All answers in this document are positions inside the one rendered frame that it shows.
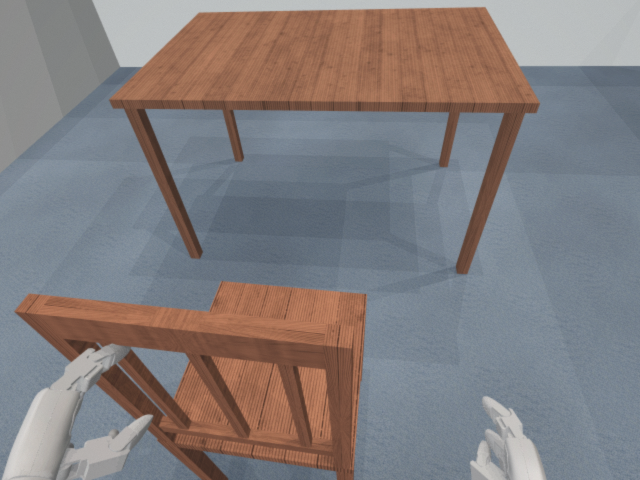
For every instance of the table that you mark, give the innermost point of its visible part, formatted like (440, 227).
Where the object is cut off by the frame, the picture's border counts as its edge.
(386, 60)

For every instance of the right robot hand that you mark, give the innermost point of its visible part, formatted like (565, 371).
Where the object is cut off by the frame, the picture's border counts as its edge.
(518, 456)

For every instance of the chair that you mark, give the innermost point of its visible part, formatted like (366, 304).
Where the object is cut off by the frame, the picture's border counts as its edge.
(273, 374)

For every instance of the left robot hand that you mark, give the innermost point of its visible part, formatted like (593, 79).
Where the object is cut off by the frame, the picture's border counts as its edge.
(40, 448)

